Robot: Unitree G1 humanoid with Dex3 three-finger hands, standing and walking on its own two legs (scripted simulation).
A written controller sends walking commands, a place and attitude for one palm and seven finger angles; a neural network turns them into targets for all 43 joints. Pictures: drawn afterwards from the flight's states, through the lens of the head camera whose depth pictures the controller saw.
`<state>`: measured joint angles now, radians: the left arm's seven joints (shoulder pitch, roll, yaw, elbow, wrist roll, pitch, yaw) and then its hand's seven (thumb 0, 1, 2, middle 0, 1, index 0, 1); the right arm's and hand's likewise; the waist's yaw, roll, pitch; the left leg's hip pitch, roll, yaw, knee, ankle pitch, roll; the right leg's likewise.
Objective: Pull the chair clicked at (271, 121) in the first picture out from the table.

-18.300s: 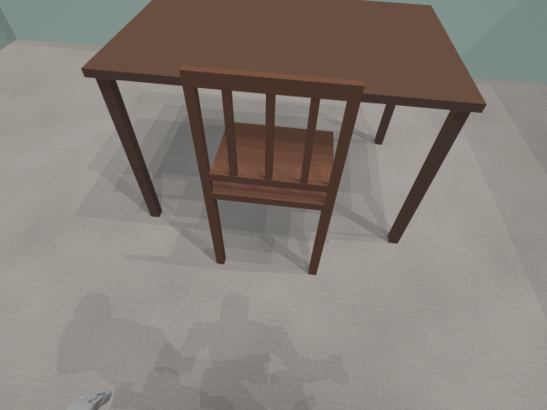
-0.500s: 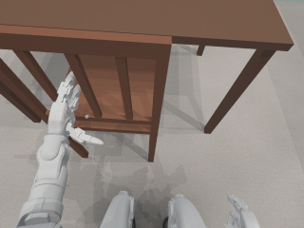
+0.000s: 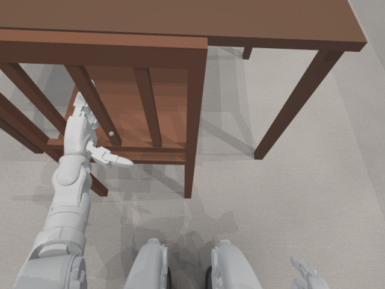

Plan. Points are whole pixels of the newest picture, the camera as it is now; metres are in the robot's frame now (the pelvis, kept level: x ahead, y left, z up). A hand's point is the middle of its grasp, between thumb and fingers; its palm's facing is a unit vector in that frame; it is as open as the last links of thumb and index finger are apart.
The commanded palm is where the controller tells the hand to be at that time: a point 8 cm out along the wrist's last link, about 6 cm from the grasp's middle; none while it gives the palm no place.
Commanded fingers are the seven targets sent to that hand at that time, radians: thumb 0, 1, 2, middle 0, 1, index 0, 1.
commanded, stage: push the fingers through the gap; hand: left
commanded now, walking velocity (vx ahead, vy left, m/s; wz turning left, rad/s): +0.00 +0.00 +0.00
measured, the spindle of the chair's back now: (100, 112) +0.47 +0.20 +0.03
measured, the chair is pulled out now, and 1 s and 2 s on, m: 0.00 0.00 0.03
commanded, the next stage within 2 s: hook a spindle and tug to test in 0.52 s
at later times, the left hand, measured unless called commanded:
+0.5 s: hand (105, 126) +0.44 +0.18 +0.03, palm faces +0.02 -1.00 -0.06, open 16.9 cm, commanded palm +0.41 +0.23 +0.03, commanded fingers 0.00 -0.50 0.30 -0.06 -0.08 -0.06 -0.08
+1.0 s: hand (112, 124) +0.44 +0.17 +0.02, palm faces +0.00 -1.00 -0.04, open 15.2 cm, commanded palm +0.42 +0.22 +0.03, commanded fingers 0.00 -0.22 0.42 -0.41 -1.18 -0.41 -1.18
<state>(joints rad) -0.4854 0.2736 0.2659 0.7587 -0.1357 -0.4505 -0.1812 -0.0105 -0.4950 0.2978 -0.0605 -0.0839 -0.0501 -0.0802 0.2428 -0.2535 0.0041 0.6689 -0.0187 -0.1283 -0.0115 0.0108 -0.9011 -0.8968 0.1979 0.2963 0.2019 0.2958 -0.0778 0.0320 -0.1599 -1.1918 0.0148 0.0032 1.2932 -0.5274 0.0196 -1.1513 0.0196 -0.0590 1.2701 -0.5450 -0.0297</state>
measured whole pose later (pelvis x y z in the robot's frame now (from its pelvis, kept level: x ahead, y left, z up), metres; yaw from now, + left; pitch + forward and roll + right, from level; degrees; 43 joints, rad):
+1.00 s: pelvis +0.00 +0.01 +0.00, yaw +0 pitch +25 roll -3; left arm -0.58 0.29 0.28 0.88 -0.11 -0.49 -0.16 -0.01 -0.48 0.30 -0.25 -0.67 -0.24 -0.67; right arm 0.25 -0.25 0.01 0.68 -0.03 -0.09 0.01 0.01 -0.90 -0.90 0.20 0.30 0.20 0.30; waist -0.10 0.03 -0.16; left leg -1.21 0.01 0.00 1.30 -0.53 0.03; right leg -1.17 0.02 -0.06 1.26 -0.54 -0.02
